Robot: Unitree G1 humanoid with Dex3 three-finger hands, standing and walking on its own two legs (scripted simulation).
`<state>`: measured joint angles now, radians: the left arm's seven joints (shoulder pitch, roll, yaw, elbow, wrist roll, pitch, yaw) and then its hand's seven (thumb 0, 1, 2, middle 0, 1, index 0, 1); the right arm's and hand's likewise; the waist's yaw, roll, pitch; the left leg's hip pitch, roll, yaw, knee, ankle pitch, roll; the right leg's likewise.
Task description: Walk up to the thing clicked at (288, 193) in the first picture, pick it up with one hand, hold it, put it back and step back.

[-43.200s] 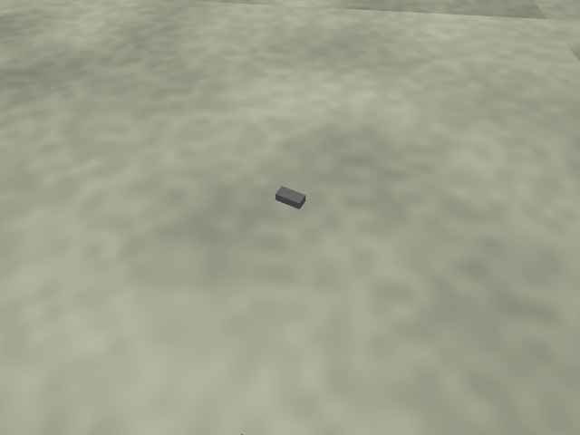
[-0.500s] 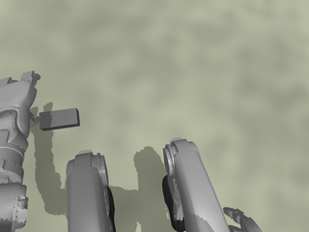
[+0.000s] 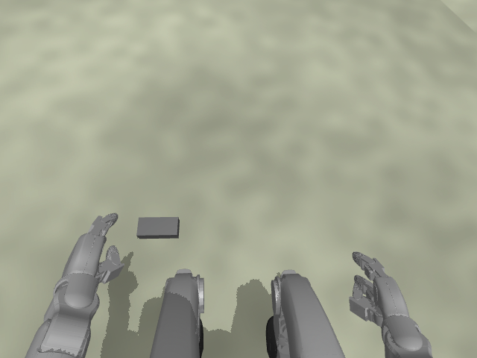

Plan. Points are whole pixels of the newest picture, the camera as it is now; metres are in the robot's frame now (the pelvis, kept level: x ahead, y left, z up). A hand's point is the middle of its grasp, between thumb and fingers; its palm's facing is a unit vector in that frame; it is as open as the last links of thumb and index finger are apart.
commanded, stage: home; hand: left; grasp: from above
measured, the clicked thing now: (158, 227) +0.49 +0.25 -0.54
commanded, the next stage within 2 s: none
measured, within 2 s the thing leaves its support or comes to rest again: neither
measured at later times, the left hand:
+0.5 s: hand (77, 283) +0.23 +0.19 +0.10, palm faces +0.11 -0.97 -0.21, open 7.4 cm
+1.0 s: hand (76, 296) +0.22 +0.19 +0.11, palm faces +0.11 -0.97 -0.20, open 7.4 cm
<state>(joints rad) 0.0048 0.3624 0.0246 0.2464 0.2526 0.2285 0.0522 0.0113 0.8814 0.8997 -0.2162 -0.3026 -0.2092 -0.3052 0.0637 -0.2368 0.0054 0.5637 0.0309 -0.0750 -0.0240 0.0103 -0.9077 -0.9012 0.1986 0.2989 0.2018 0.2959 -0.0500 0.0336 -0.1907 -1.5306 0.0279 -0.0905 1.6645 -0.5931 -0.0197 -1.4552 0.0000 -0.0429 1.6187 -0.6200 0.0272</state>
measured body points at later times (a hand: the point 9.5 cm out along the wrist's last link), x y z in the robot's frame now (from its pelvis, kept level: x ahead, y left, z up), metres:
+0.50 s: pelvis +0.06 +0.00 +0.15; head +0.08 +0.01 +0.60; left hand +0.22 +0.24 +0.12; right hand +0.22 -0.24 +0.08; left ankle +0.08 +0.13 -0.53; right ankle +0.07 -0.14 -0.53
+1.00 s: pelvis +0.06 +0.00 +0.15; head +0.07 +0.01 +0.60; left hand +0.21 +0.24 +0.12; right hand +0.24 -0.23 +0.09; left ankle +0.08 +0.13 -0.53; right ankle +0.07 -0.14 -0.53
